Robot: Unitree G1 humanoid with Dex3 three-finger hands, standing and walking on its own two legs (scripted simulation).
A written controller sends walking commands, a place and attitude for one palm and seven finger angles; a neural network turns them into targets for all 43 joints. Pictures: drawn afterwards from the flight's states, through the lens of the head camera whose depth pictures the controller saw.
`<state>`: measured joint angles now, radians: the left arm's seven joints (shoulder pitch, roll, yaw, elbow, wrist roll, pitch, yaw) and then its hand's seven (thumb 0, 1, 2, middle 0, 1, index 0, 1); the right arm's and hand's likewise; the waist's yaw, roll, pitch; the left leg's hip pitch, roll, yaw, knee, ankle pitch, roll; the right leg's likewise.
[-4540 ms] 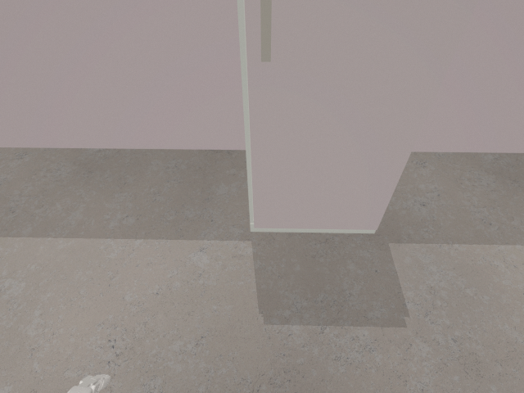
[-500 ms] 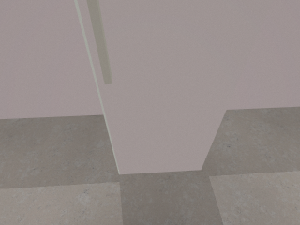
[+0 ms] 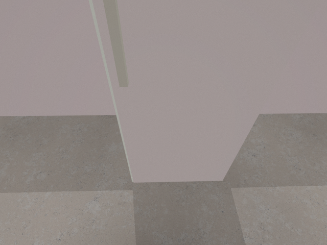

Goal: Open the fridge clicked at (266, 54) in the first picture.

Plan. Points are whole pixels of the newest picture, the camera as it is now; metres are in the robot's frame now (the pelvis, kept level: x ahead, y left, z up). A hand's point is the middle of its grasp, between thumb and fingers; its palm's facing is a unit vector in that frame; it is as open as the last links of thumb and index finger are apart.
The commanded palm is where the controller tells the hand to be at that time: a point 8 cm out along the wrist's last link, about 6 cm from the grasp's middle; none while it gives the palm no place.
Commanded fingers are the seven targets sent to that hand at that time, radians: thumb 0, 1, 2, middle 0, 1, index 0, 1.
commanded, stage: look again from close up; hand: left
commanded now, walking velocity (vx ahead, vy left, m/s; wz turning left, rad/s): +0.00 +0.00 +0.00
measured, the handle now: (116, 27) +0.54 +0.16 +0.26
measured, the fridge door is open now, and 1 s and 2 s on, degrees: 0 0 0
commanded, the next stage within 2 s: shuffle to correct the standing spot in 0.72 s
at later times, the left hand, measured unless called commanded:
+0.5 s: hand out of the picture +0.04 +0.23 -0.18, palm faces -0.01 -0.97 -0.23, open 7.4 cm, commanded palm none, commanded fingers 0.00 0.90 0.90 -0.20 -0.30 -0.20 -0.30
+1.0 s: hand out of the picture +0.00 +0.21 -0.18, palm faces +0.01 -0.98 -0.21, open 7.4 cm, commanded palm none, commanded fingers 0.00 0.90 0.90 -0.20 -0.30 -0.20 -0.30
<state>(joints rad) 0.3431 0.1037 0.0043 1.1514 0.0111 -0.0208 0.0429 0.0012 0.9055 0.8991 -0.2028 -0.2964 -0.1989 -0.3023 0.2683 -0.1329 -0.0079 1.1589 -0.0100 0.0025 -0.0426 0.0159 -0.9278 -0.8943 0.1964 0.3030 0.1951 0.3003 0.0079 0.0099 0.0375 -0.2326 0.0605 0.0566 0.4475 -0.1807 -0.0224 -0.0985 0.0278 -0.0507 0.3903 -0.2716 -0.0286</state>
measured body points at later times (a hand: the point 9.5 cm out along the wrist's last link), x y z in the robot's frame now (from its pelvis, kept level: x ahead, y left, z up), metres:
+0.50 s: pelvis +0.01 +0.04 -0.01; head +0.02 +0.04 +0.44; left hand +0.04 +0.28 -0.16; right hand +0.02 -0.19 -0.16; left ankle +0.02 +0.13 -0.74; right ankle -0.04 -0.10 -0.74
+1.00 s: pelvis +0.01 +0.03 -0.01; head +0.01 +0.03 +0.44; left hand +0.00 +0.27 -0.16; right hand +0.04 -0.21 -0.16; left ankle +0.02 +0.13 -0.74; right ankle -0.04 -0.10 -0.74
